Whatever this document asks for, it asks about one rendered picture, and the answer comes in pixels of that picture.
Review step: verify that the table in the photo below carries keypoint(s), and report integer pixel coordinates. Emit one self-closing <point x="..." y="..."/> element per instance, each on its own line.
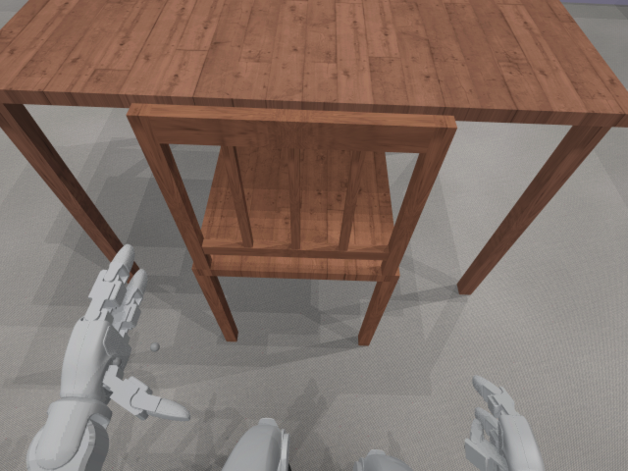
<point x="497" y="61"/>

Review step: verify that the left robot forearm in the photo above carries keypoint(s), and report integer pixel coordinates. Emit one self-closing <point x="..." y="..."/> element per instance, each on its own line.
<point x="74" y="437"/>

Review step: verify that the left robot shin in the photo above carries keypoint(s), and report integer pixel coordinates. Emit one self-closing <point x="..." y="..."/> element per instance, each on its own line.
<point x="268" y="421"/>

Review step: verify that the left robot hand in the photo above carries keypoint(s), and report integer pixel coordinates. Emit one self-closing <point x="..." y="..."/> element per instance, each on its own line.
<point x="101" y="335"/>

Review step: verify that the chair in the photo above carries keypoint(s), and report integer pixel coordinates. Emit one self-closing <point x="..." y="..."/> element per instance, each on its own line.
<point x="296" y="194"/>

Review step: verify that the right robot hand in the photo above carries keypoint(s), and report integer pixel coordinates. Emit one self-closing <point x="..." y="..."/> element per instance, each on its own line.
<point x="512" y="445"/>

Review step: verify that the robot left thigh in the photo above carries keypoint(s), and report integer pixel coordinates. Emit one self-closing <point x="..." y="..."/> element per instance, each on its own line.
<point x="261" y="448"/>

